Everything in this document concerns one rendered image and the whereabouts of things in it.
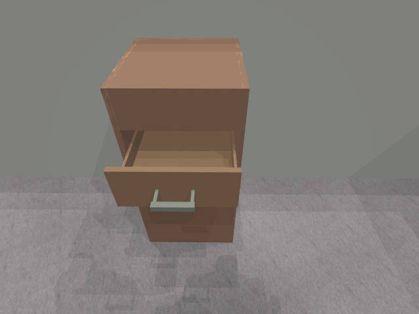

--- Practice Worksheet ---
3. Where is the drawer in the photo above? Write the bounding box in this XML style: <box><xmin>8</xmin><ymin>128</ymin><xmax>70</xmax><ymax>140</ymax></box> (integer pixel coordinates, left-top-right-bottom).
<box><xmin>103</xmin><ymin>130</ymin><xmax>242</xmax><ymax>207</ymax></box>

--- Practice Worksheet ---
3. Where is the cabinet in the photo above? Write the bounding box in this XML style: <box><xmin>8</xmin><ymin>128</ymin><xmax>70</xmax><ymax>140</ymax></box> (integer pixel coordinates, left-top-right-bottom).
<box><xmin>100</xmin><ymin>38</ymin><xmax>249</xmax><ymax>243</ymax></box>

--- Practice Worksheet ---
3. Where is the handle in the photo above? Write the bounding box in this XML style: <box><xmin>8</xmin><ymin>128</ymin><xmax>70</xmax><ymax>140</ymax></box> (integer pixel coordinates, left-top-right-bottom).
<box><xmin>150</xmin><ymin>190</ymin><xmax>195</xmax><ymax>212</ymax></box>

